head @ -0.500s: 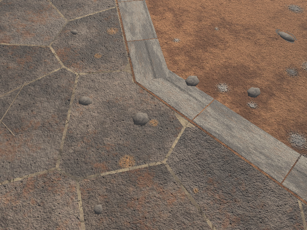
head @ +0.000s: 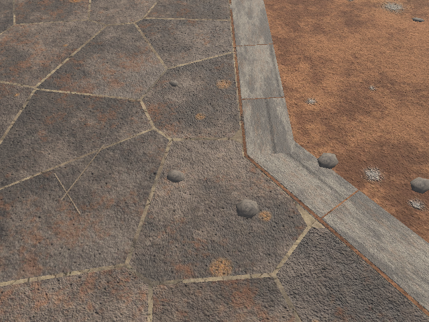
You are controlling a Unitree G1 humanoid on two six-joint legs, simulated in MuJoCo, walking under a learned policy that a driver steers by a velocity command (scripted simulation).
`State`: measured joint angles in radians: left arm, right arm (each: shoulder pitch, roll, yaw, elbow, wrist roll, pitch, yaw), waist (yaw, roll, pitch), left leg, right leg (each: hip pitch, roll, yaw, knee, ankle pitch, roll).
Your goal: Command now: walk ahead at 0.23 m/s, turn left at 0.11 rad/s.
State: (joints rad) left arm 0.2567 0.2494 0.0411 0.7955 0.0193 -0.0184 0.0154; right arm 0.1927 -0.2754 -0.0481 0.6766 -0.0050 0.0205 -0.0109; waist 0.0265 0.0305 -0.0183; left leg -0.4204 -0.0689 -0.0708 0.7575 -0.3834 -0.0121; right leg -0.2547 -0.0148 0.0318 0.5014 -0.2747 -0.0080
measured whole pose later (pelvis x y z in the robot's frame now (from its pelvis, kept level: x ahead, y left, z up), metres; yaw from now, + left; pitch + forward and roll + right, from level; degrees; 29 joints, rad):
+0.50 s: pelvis +0.10 +0.04 +0.01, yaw +1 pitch +1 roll +0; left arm 0.19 0.28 0.05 0.81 0.00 -0.01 0.02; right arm 0.21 -0.23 -0.03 0.79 -0.01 -0.02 -0.01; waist -0.01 -0.04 0.03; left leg -0.15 -0.04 0.01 0.37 -0.24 0.04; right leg -0.41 -0.06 0.02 0.70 -0.29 0.07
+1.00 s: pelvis +0.18 +0.04 -0.01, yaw +1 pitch +0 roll +0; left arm 0.23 0.26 0.06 0.90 -0.03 -0.04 0.01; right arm 0.31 -0.25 -0.05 0.95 0.02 -0.07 0.00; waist -0.02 -0.02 0.00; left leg -0.11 -0.03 0.02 0.52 -0.40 0.04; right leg -0.32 -0.01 0.01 0.76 -0.42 -0.01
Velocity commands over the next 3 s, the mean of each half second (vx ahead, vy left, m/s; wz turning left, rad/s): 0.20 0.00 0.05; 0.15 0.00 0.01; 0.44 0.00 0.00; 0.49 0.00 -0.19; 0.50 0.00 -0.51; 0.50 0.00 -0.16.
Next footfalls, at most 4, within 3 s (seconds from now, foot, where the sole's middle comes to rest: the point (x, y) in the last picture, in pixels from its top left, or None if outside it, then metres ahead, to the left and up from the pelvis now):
0.24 left None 0.11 0.14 -0.78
0.56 right None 0.20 -0.10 -0.78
1.34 right None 0.51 -0.09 -0.78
1.86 left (195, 246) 0.79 0.16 -0.78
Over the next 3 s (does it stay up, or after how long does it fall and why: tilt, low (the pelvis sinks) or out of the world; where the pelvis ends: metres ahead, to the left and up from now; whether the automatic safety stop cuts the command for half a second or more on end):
stays up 1.22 -0.14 -0.02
